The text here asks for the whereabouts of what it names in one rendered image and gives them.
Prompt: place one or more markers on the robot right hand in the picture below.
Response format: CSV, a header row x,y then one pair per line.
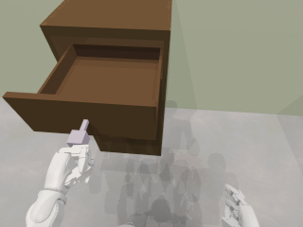
x,y
243,214

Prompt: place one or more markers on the cabinet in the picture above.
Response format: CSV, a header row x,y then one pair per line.
x,y
123,22

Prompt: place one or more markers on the drawer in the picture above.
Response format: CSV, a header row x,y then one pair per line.
x,y
116,87

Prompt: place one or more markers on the handle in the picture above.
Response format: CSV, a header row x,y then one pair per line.
x,y
79,137

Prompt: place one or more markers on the robot left forearm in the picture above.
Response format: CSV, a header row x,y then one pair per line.
x,y
47,210

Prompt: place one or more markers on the robot left hand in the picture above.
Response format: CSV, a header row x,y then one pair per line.
x,y
76,160

